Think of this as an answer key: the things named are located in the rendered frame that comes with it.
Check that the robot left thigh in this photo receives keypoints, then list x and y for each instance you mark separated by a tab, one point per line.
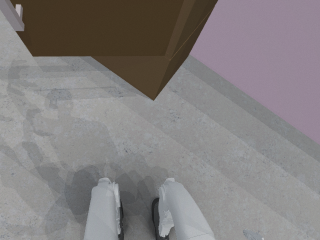
101	221

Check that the cupboard door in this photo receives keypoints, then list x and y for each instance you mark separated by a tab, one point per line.
91	28

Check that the right robot shin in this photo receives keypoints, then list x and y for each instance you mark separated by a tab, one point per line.
165	217

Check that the handle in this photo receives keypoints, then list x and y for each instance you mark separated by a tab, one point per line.
13	15

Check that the right robot hand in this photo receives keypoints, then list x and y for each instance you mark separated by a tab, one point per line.
250	235

